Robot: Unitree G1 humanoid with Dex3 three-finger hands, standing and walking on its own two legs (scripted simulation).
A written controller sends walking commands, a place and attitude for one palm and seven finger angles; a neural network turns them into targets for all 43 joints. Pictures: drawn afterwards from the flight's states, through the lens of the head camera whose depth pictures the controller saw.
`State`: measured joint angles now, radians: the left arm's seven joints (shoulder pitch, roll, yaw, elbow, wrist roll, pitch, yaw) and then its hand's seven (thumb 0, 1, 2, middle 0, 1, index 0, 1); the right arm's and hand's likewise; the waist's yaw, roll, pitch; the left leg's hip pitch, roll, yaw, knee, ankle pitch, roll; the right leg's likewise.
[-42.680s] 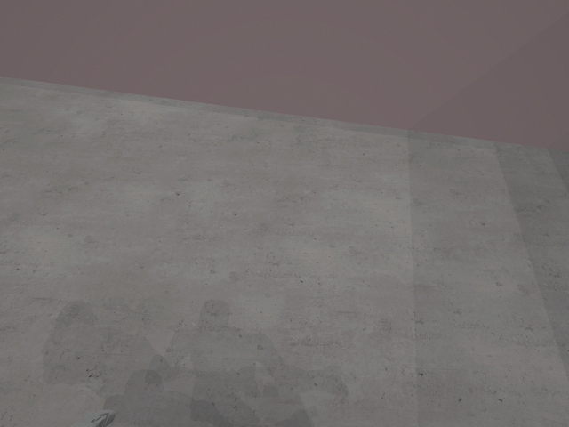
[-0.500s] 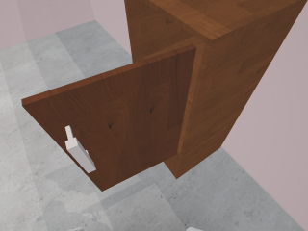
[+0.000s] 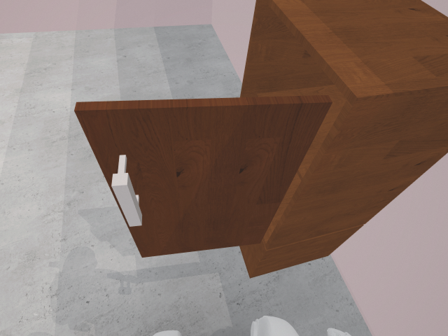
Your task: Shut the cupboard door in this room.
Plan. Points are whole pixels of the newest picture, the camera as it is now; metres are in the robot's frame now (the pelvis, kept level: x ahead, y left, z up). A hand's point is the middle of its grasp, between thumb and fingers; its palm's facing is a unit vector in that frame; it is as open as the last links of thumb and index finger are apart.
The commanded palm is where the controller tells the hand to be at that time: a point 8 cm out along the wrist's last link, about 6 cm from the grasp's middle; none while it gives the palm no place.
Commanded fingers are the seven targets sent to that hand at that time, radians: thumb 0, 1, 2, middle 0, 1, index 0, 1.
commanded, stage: shuffle to correct the standing spot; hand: left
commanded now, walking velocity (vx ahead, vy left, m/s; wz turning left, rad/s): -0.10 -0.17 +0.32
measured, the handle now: (129, 192) +0.34 +0.20 +0.04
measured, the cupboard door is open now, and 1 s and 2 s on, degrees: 83 83 83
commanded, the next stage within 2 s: come to a stop and stand still in 0.32 s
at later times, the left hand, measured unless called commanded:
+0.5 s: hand out of the picture -0.03 +0.04 -0.15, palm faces +0.16 -0.95 -0.25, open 7.4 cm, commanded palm none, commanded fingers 0.00 0.90 0.90 -0.20 -0.30 -0.20 -0.30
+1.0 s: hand out of the picture -0.17 +0.03 -0.16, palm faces +0.27 -0.95 -0.18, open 7.4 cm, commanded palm none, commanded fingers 0.00 0.90 0.90 -0.20 -0.30 -0.20 -0.30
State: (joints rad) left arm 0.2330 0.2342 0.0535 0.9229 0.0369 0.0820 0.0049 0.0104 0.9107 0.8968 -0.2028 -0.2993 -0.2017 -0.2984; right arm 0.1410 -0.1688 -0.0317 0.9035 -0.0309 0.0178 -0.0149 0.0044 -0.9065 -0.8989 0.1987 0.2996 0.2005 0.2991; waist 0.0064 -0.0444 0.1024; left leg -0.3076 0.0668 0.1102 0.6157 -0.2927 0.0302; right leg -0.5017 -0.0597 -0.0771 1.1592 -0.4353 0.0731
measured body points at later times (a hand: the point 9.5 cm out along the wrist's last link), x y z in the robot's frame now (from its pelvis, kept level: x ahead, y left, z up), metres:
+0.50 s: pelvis -0.07 -0.15 +0.01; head -0.02 -0.16 +0.45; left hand -0.04 +0.09 -0.13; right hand +0.03 -0.39 -0.15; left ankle -0.12 -0.03 -0.64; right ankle -0.03 -0.24 -0.73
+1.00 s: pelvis -0.12 -0.15 +0.02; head -0.12 -0.13 +0.47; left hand -0.18 +0.08 -0.15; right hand -0.09 -0.38 -0.13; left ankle -0.18 -0.07 -0.73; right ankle -0.09 -0.28 -0.68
